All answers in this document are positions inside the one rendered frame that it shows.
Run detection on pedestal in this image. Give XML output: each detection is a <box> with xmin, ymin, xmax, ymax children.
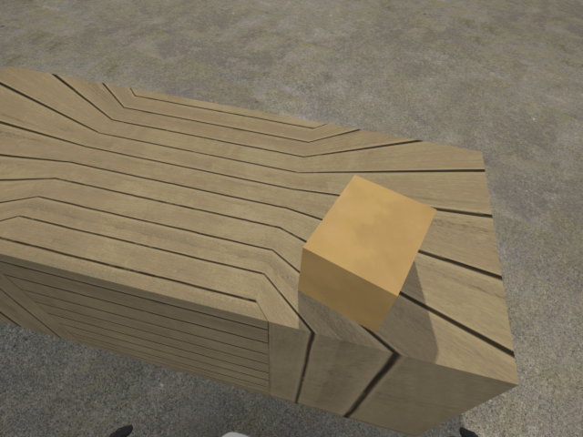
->
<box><xmin>0</xmin><ymin>66</ymin><xmax>519</xmax><ymax>437</ymax></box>

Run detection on carton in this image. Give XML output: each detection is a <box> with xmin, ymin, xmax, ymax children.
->
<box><xmin>298</xmin><ymin>175</ymin><xmax>436</xmax><ymax>333</ymax></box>

